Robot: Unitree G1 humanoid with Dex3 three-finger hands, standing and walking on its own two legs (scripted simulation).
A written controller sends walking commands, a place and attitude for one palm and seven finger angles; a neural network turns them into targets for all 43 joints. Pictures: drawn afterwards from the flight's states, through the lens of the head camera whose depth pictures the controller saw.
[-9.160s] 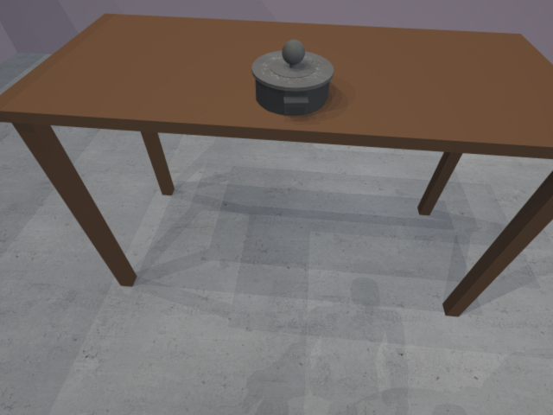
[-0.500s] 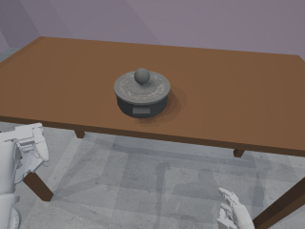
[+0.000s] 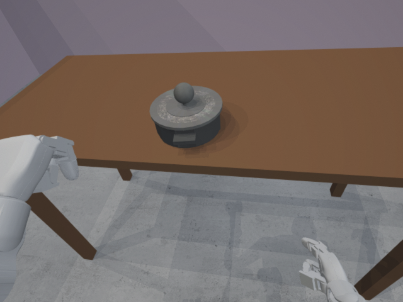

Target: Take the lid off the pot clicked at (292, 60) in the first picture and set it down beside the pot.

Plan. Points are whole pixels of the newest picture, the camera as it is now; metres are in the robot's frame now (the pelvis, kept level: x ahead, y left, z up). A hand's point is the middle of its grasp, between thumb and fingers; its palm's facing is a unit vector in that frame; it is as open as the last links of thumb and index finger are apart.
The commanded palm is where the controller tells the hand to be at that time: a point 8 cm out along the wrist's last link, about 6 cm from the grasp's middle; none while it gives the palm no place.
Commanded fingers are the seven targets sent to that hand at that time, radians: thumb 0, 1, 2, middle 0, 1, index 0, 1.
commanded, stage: reach forward and open the fingers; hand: left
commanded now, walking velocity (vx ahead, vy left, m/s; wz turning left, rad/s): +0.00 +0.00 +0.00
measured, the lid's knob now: (183, 93) +0.53 +0.14 +0.17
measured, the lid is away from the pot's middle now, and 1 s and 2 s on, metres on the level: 0.00 0.00 0.00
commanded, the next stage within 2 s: move the open hand above the knob in 0.74 s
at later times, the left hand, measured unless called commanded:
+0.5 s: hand (77, 152) +0.26 +0.24 +0.22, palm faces -0.05 +0.00 -1.00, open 8.4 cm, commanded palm +0.22 +0.24 +0.29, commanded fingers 0.00 -0.45 1.74 -0.91 -0.08 -0.91 -0.08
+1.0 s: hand (93, 125) +0.29 +0.22 +0.25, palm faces -0.04 -0.02 -1.00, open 10.2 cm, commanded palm +0.26 +0.22 +0.32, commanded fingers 0.00 -0.43 1.74 -0.87 -0.08 -0.87 -0.08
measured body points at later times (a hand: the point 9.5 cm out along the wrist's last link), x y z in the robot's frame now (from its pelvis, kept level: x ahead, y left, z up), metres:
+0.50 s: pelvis -0.03 -0.02 +0.00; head -0.04 -0.08 +0.45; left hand +0.25 +0.24 +0.28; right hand +0.21 -0.23 -0.09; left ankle +0.00 +0.09 -0.74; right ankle +0.07 -0.10 -0.74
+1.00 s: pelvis -0.04 -0.01 +0.00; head -0.06 -0.07 +0.45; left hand +0.29 +0.22 +0.30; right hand +0.19 -0.23 -0.09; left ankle +0.00 +0.09 -0.74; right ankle +0.07 -0.10 -0.74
